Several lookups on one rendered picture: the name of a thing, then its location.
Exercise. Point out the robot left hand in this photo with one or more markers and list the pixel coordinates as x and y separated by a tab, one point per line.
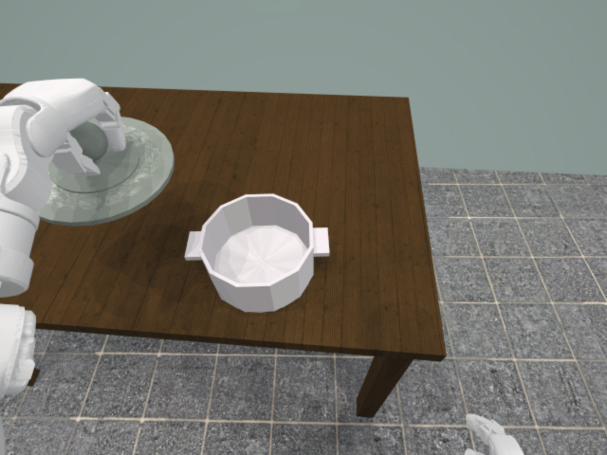
78	101

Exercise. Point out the left robot forearm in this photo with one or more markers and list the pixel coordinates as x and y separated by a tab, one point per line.
31	130

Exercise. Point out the table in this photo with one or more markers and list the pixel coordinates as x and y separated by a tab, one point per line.
349	162

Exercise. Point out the knob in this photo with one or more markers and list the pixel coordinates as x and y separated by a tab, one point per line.
92	139

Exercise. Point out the left robot upper arm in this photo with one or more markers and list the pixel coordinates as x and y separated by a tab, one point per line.
17	344

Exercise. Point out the lid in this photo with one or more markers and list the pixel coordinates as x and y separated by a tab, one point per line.
129	180

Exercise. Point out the pot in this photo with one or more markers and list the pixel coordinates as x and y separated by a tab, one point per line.
259	251

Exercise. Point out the robot right hand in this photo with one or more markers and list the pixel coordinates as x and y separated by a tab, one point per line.
493	435

